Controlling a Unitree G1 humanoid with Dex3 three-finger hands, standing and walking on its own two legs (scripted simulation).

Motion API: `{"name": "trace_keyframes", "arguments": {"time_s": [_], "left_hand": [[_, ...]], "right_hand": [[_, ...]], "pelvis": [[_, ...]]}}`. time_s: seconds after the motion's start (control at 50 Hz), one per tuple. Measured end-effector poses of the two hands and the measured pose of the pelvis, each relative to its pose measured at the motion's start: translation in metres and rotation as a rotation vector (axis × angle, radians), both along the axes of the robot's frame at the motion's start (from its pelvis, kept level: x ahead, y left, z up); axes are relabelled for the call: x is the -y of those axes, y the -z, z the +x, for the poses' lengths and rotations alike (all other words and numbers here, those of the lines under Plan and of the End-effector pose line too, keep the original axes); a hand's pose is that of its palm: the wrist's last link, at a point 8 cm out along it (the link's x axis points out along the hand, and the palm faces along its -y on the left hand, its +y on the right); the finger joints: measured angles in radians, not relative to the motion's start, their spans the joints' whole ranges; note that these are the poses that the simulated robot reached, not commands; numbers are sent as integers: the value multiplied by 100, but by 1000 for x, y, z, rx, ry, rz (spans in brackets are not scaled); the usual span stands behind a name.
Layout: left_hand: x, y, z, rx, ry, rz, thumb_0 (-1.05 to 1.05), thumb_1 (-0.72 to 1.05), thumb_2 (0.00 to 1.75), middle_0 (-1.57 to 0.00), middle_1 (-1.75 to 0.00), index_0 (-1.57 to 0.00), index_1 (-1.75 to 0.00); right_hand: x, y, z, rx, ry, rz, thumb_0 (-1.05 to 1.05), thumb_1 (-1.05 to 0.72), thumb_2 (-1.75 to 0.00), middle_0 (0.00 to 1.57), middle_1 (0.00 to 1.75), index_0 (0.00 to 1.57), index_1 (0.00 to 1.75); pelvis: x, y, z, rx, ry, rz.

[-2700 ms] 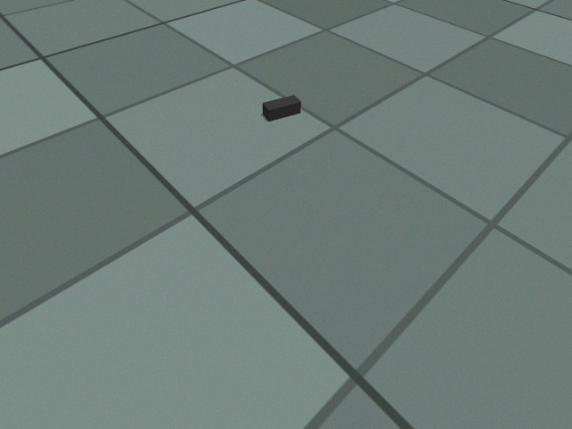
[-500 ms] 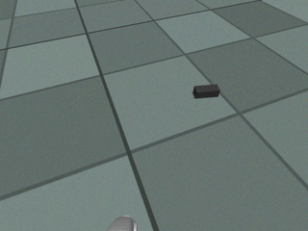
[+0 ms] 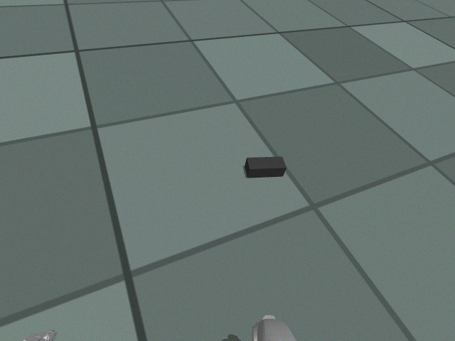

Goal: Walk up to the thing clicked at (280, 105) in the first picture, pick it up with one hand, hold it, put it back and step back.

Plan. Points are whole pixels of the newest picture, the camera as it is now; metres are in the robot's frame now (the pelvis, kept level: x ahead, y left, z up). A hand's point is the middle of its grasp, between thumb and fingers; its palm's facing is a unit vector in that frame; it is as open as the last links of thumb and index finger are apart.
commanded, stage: walk up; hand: left
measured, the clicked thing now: (265, 167) +1.13 -0.32 -0.72
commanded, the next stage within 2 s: none
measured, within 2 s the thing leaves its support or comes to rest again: neither
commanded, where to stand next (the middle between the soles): +0.75 -0.51 m, yaw +7 degrees
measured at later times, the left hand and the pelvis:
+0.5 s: hand (160, 314) +0.21 +0.11 -0.13, palm faces +0.07 -0.94 -0.35, open 7.4 cm; pelvis +0.19 -0.17 +0.00, yaw +2 degrees
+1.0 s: hand (219, 218) +0.43 +0.00 -0.14, palm faces +0.01 -0.92 -0.38, open 7.4 cm; pelvis +0.36 -0.31 -0.02, yaw +2 degrees
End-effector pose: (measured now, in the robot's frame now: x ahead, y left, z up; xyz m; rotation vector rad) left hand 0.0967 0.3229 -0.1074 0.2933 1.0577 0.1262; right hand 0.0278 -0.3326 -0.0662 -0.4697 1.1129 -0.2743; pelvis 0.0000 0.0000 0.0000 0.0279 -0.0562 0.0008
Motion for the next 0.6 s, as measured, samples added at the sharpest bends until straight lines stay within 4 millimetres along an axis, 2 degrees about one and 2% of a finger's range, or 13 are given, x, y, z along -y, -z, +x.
{"name": "trace_keyframes", "arguments": {"time_s": [0.06, 0.12, 0.16, 0.2, 0.28, 0.38, 0.5, 0.6], "left_hand": [[21, -7, 38, 11, 13, 26, 1, 91, 90, -20, -30, -20, -30], [47, -11, 72, 23, 14, 65, 1, 91, 90, -20, -30, -20, -30], [67, -13, 90, 38, -1, 88, 1, 91, 90, -20, -30, -20, -30], [87, -16, 99, 58, -10, 100, 1, 91, 90, -20, -30, -20, -30], [120, -29, 95, 23, -61, 89, 1, 91, 90, -20, -30, -20, -30], [145, -30, 90, -52, -108, 83, 1, 90, 90, -20, -30, -20, -30], [167, -10, 98, -109, -154, 49, 1, 90, 90, -20, -30, -20, -30], [182, 20, 122, -156, -170, 9, 1, 90, 90, -20, -30, -20, -30]], "right_hand": [[35, 7, 12, -30, 19, -1, 1, -90, -90, 21, 30, 21, 30], [77, 24, 32, -51, 39, -1, 1, -90, -90, 21, 30, 21, 30], [104, 39, 51, -70, 46, -6, 1, -90, -90, 21, 30, 21, 30], [121, 48, 74, -85, 46, -1, 1, -90, -90, 20, 30, 21, 30], [132, 43, 129, -57, 9, 50, 1, -91, -90, 20, 30, 20, 30], [139, 32, 188, -19, -58, 92, 1, -91, -90, 20, 30, 20, 30], [151, 24, 244, -56, -113, 73, 1, -90, -90, 20, 30, 21, 30], [161, 21, 296, -11, -136, 25, 1, -90, -90, 20, 30, 21, 30]], "pelvis": [[27, 4, 25, -11, 2, 11], [60, 14, 55, -23, 1, 23], [80, 21, 72, -18, -4, -13], [97, 22, 84, -13, -13, -11], [119, 5, 110, -19, -10, 8], [144, -7, 146, -30, -12, -18], [167, -4, 191, -32, -38, -46], [177, 11, 234, -25, -62, -35]]}}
